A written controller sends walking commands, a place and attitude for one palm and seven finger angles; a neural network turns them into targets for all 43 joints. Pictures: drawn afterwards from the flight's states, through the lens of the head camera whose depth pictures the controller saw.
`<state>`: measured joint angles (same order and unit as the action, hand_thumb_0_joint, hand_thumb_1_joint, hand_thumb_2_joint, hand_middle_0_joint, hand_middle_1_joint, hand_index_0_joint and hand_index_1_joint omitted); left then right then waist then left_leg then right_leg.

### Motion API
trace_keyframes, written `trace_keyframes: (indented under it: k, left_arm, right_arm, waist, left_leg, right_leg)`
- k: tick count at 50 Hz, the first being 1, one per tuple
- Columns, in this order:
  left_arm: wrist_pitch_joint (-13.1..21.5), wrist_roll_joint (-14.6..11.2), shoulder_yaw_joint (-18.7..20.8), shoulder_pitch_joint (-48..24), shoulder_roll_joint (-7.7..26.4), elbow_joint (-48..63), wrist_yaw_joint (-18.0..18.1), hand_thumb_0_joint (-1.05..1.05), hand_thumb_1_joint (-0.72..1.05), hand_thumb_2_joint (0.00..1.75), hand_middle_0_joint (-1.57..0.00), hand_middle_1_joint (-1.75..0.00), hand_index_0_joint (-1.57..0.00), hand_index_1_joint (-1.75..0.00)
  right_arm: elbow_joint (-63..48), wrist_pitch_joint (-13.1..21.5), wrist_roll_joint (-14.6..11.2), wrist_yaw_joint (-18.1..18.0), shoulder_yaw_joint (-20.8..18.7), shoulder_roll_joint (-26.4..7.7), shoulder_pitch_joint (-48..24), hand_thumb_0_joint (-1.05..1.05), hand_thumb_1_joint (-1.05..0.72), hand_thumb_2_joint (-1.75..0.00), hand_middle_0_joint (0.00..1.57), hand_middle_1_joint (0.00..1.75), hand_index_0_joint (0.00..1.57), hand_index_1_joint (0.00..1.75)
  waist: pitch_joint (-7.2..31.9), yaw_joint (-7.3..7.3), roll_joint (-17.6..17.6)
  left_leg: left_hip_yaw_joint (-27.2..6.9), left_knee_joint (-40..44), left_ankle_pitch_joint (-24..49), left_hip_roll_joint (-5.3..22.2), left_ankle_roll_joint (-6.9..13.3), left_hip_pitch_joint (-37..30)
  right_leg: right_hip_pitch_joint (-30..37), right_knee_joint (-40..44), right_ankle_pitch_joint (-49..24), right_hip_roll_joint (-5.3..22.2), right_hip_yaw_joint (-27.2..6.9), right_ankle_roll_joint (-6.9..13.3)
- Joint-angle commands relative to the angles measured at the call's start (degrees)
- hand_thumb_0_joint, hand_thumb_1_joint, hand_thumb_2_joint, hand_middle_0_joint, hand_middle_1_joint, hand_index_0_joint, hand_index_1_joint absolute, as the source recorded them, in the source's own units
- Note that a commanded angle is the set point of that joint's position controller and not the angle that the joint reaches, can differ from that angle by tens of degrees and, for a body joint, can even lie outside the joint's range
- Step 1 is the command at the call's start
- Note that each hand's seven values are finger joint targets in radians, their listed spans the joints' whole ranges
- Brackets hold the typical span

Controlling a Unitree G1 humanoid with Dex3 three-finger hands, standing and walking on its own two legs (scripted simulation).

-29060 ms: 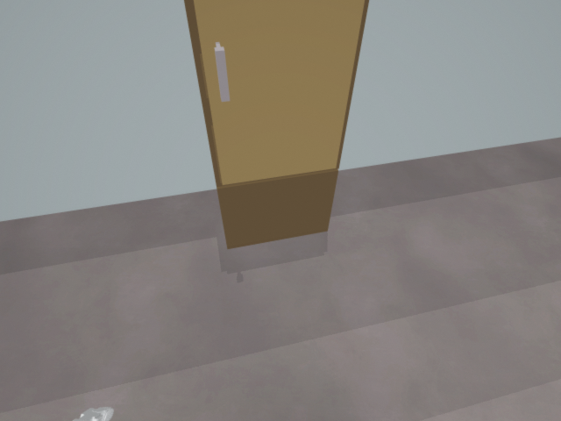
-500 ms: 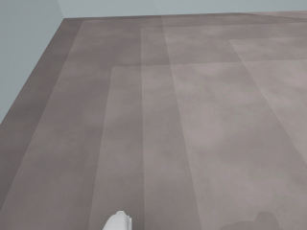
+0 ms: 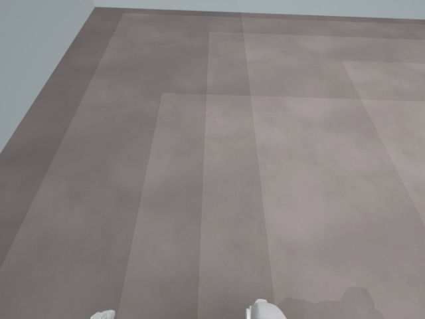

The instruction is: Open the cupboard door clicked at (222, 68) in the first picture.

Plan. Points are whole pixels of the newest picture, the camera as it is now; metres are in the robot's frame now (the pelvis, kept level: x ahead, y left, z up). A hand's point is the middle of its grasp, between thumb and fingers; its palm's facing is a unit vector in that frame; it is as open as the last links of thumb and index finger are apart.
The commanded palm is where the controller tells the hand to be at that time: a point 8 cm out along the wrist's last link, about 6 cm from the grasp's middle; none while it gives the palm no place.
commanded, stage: turn to face it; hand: left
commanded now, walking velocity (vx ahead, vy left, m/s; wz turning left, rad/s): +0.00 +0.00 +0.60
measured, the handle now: out of the picture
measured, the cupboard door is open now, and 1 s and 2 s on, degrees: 37 37 37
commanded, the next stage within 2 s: none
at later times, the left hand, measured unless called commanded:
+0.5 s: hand out of the picture +0.08 +0.19 -0.19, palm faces +0.35 -0.91 -0.23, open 7.2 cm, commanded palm none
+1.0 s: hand out of the picture +0.09 +0.14 -0.15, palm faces +0.56 -0.78 -0.29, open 7.3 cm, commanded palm none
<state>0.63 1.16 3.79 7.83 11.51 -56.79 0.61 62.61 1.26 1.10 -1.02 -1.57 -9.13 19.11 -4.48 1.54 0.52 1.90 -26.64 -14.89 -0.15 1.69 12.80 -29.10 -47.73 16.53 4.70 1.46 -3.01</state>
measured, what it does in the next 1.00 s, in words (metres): walks ahead, turning left: right foot, then left foot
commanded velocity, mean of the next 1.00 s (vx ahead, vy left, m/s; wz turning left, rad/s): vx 0.00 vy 0.00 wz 0.60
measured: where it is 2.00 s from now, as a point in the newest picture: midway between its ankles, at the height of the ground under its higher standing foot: outside the picture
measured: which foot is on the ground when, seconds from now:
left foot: down 0.00-0.10, up 0.12-0.46, down 0.48-0.86, up 0.88-1.00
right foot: up 0.00-0.08, down 0.10-0.48, up 0.50-0.84, down 0.86-1.00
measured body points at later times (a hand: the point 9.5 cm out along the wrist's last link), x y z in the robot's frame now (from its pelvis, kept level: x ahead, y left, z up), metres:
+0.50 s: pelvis +0.09 -0.02 -0.02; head +0.13 +0.01 +0.42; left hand +0.06 +0.24 -0.18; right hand +0.30 -0.24 -0.14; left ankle +0.08 +0.09 -0.75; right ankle +0.08 -0.15 -0.73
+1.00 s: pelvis +0.13 -0.07 +0.00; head +0.19 -0.06 +0.44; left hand +0.06 +0.18 -0.13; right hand +0.34 -0.24 -0.16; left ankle +0.03 +0.03 -0.65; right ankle +0.19 -0.16 -0.74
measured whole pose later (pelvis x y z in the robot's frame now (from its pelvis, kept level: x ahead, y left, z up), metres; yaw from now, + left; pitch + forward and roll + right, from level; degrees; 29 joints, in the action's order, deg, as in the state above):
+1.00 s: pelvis +0.13 -0.07 +0.00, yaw +36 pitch +1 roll +2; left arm -1.1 1.4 1.9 11.0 10.2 -50.6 1.4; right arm 53.9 -4.8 0.9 1.8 -4.8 -14.7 8.7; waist -5.8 1.7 -1.9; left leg 0.3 -66.9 -24.4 0.4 -3.0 30.1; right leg -15.1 -32.3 17.8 5.5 7.3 0.1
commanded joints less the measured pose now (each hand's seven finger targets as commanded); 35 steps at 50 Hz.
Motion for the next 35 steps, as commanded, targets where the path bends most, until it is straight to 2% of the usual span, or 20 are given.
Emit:
trace_keyframes:
  k: [1, 3, 4, 5, 6, 7, 9, 12, 14, 19, 21, 22, 23, 24, 25, 26, 28, 30, 32, 35]
  left_arm:
    - [-0.1, -0.3, 0.4, 3.6, 2.3, 3.2, -0.3, 0.00, 0.90, 0.90, -0.20, -0.30, -0.20, -0.30]
    - [0.7, -0.4, 0.9, 5.6, 4.1, 3.4, -0.2, 0.00, 0.90, 0.90, -0.20, -0.30, -0.20, -0.30]
    - [1.5, -0.2, 1.6, 8.4, 7.7, 2.9, 0.2, 0.00, 0.90, 0.90, -0.20, -0.30, -0.20, -0.30]
    - [1.9, 0.3, 2.8, 12.2, 13.6, 2.3, 1.0, 0.00, 0.90, 0.90, -0.20, -0.30, -0.20, -0.30]
    - [1.5, -0.2, 2.4, 13.7, 14.6, 2.6, 1.2, 0.00, 0.90, 0.90, -0.20, -0.30, -0.20, -0.30]
    - [1.0, -0.3, 1.9, 9.5, 12.0, 4.0, 1.7, 0.00, 0.90, 0.90, -0.20, -0.30, -0.20, -0.30]
    - [0.6, -0.2, 1.1, 4.1, 8.7, 5.3, 1.9, 0.00, 0.90, 0.90, -0.20, -0.30, -0.20, -0.30]
    - [0.8, 0.1, 0.9, 3.1, 7.9, 5.9, 1.6, 0.00, 0.90, 0.90, -0.20, -0.30, -0.20, -0.30]
    - [0.8, 0.2, 1.1, 3.2, 8.6, 6.1, 1.5, 0.00, 0.90, 0.90, -0.20, -0.30, -0.20, -0.30]
    - [0.6, 0.8, 2.2, 5.3, 10.4, 6.1, 1.2, 0.00, 0.90, 0.90, -0.20, -0.30, -0.20, -0.30]
    - [0.5, 0.4, 2.4, 4.6, 11.4, 6.6, 0.9, 0.00, 0.90, 0.90, -0.20, -0.30, -0.20, -0.30]
    - [0.4, 0.1, 2.4, 4.1, 11.3, 6.8, 0.7, 0.00, 0.90, 0.90, -0.20, -0.30, -0.20, -0.30]
    - [0.1, -0.4, 2.1, 3.7, 10.0, 8.0, 0.3, 0.00, 0.90, 0.90, -0.20, -0.30, -0.20, -0.30]
    - [-0.2, -0.8, 0.9, 1.6, 5.9, 10.9, 0.0, 0.00, 0.90, 0.90, -0.20, -0.30, -0.20, -0.30]
    - [-1.1, -0.2, 0.8, -1.2, 7.4, 12.4, 0.5, 0.00, 0.90, 0.90, -0.20, -0.30, -0.20, -0.30]
    - [-1.3, -0.1, 0.9, -1.5, 7.6, 13.0, 0.4, 0.00, 0.90, 0.90, -0.20, -0.30, -0.20, -0.30]
    - [-1.7, 0.2, 1.3, -0.6, 7.7, 10.1, 0.4, 0.00, 0.90, 0.90, -0.20, -0.30, -0.20, -0.30]
    - [-2.2, 0.1, 1.4, 2.0, 7.8, 9.1, -0.2, 0.00, 0.90, 0.90, -0.20, -0.30, -0.20, -0.30]
    - [-2.1, 0.0, 1.3, 2.8, 7.4, 8.9, -0.4, 0.00, 0.90, 0.90, -0.20, -0.30, -0.20, -0.30]
    - [-2.2, -0.2, 0.9, 1.7, 7.0, 9.7, -0.2, 0.00, 0.90, 0.90, -0.20, -0.30, -0.20, -0.30]
  right_arm:
    - [-5.2, -0.3, 0.3, -0.4, -2.6, -10.9, -1.6, 0.00, -0.90, -0.90, 0.20, 0.30, 0.20, 0.30]
    - [-5.8, -0.8, 0.0, -0.3, -2.9, -10.9, -2.5, 0.00, -0.90, -0.90, 0.20, 0.30, 0.20, 0.30]
    - [-6.4, -0.7, -0.5, 0.1, -2.8, -8.9, -2.1, 0.00, -0.90, -0.90, 0.20, 0.30, 0.20, 0.30]
    - [-7.6, -0.6, -0.9, 0.3, -2.3, -5.2, -0.4, 0.00, -0.90, -0.90, 0.20, 0.30, 0.20, 0.30]
    - [-7.9, -1.3, -0.8, 0.0, -2.8, -7.5, -0.4, 0.00, -0.90, -0.90, 0.20, 0.30, 0.20, 0.30]
    - [-7.9, -2.0, -0.8, 0.3, -3.1, -7.3, -0.3, 0.00, -0.90, -0.90, 0.20, 0.30, 0.20, 0.30]
    - [-7.4, -3.0, -0.5, 0.9, -2.7, -6.3, -3.2, 0.00, -0.90, -0.90, 0.20, 0.30, 0.20, 0.30]
    - [-8.3, -3.6, -0.4, 1.8, -2.3, -4.8, -4.5, 0.00, -0.90, -0.90, 0.20, 0.30, 0.20, 0.30]
    - [-9.0, -3.9, -0.3, 2.2, -2.1, -4.5, -5.9, 0.00, -0.90, -0.90, 0.20, 0.30, 0.20, 0.30]
    - [-12.5, -3.3, -0.4, 2.7, -2.1, -5.4, -10.8, 0.00, -0.90, -0.90, 0.20, 0.30, 0.20, 0.30]
    - [-13.0, -3.0, -0.2, 2.6, -2.5, -7.3, -9.5, 0.00, -0.90, -0.90, 0.20, 0.30, 0.20, 0.30]
    - [-12.8, -2.9, 0.0, 2.7, -3.1, -8.9, -6.7, 0.00, -0.90, -0.90, 0.20, 0.30, 0.20, 0.30]
    - [-12.3, -2.5, 0.4, 2.5, -4.3, -13.8, -3.0, 0.00, -0.90, -0.90, 0.20, 0.30, 0.20, 0.30]
    - [-12.3, -2.1, 0.6, 1.9, -6.0, -20.7, 0.8, 0.00, -0.90, -0.90, 0.20, 0.30, 0.20, 0.30]
    - [-11.4, -2.7, 0.2, 1.3, -6.0, -21.9, 2.5, 0.00, -0.90, -0.90, 0.20, 0.30, 0.20, 0.30]
    - [-12.6, -2.5, 0.3, 1.0, -5.8, -21.3, -0.3, 0.00, -0.90, -0.90, 0.20, 0.30, 0.20, 0.30]
    - [-14.2, -2.1, 0.3, 0.3, -5.0, -17.8, -6.9, 0.00, -0.90, -0.90, 0.20, 0.30, 0.20, 0.30]
    - [-15.0, -1.8, 0.2, 0.2, -4.2, -16.2, -9.7, 0.00, -0.90, -0.90, 0.20, 0.30, 0.20, 0.30]
    - [-15.2, -1.7, 0.1, 0.3, -4.3, -16.5, -9.8, 0.00, -0.90, -0.90, 0.20, 0.30, 0.20, 0.30]
    - [-14.9, -2.0, 0.4, 0.6, -4.8, -17.0, -9.2, 0.00, -0.90, -0.90, 0.20, 0.30, 0.20, 0.30]
  waist:
    - [4.6, -1.95, -10.2]
    - [4.8, -3.67, -7.8]
    - [7.8, -4.82, 0.2]
    - [12.8, -6.08, 17.6]
    - [14.5, -6.32, 17.3]
    - [9.7, -4.36, 11.2]
    - [6.4, -2.03, 11.6]
    - [6.0, -0.98, 10.2]
    - [5.4, -0.83, 9.7]
    - [6.2, -2.45, 11.6]
    - [7.7, -1.05, 9.4]
    - [9.4, 0.79, 6.4]
    - [12.5, 3.28, -3.7]
    - [14.0, 5.64, -21.1]
    - [15.7, 5.85, -14.5]
    - [12.6, 4.19, -9.1]
    - [10.3, 1.73, -14.0]
    - [8.3, -0.36, -10.8]
    - [9.0, -0.78, -8.5]
    - [9.0, -0.10, -8.6]
  left_leg:
    - [-11.6, 4.3, 26.0, 12.2, 6.4, 4.9]
    - [-11.8, -0.9, 21.5, 10.0, 3.3, 7.7]
    - [-8.6, -7.5, 11.1, 6.5, 0.1, 15.0]
    - [0.6, -23.4, -17.7, -1.8, -4.2, 23.2]
    - [-1.6, -37.2, -25.9, 0.5, -4.1, 20.6]
    - [-3.2, -42.4, -21.5, 2.5, -3.8, 20.3]
    - [-2.3, -45.8, -15.5, 4.8, -4.8, 21.6]
    - [0.8, -38.0, -11.8, 4.5, -5.6, 18.9]
    - [2.8, -31.3, -9.9, 4.1, -5.8, 16.5]
    - [6.0, -16.5, -8.9, 2.6, -4.8, 13.1]
    - [7.3, -8.6, -2.9, 1.3, -4.0, 6.6]
    - [6.7, -2.7, 3.1, 1.2, -3.6, -0.5]
    - [-1.5, 0.8, 15.8, 7.8, -0.5, -10.7]
    - [-25.1, 4.2, 40.3, 24.9, 9.3, -16.5]
    - [-25.0, 3.3, 42.8, 27.9, 13.8, -16.1]
    - [-21.8, 4.5, 33.5, 26.8, 13.6, -12.5]
    - [-16.7, 4.5, 28.4, 19.2, 9.1, -7.3]
    - [-12.6, 5.2, 25.5, 15.3, 7.0, -4.1]
    - [-11.5, 5.1, 23.8, 13.8, 6.6, -4.5]
    - [-13.8, 5.0, 21.2, 13.9, 7.4, -4.0]
  right_leg:
    - [11.7, 7.8, -1.7, -3.6, 3.3, -0.3]
    - [19.9, 18.8, -7.8, -2.8, 2.6, -0.1]
    - [31.5, 22.6, -20.1, 4.4, -4.0, 1.4]
    - [40.0, 25.1, -36.2, 21.6, -18.0, 7.9]
    - [33.7, 27.1, -36.3, 27.5, -20.0, 13.3]
    - [27.6, 28.8, -28.1, 25.6, -16.0, 13.9]
    - [23.2, 27.9, -29.3, 19.0, -7.1, 11.1]
    - [22.3, 27.0, -33.7, 15.6, 2.5, 8.5]
    - [21.6, 26.3, -33.4, 15.2, 5.5, 8.1]
    - [25.6, 21.5, -37.0, 16.6, 7.4, 7.9]
    - [23.8, 16.7, -35.2, 16.2, 9.2, 6.2]
    - [20.3, 11.2, -31.3, 15.1, 10.6, 4.4]
    - [11.0, 1.1, -18.4, 11.9, 12.3, 1.4]
    - [-4.5, -14.2, 21.7, 2.9, 10.8, -2.9]
    - [-6.3, -20.7, 23.6, 2.4, 1.7, -1.8]
    - [-7.2, -22.7, 19.3, 3.3, 0.3, -1.5]
    - [-6.9, -23.4, 11.9, 2.8, -1.5, -2.2]
    - [-4.1, -20.6, 7.6, 1.7, -1.4, -2.3]
    - [-2.1, -15.5, 6.8, 0.5, -0.7, -2.5]
    - [1.1, -6.7, 8.6, -0.6, -0.2, -2.4]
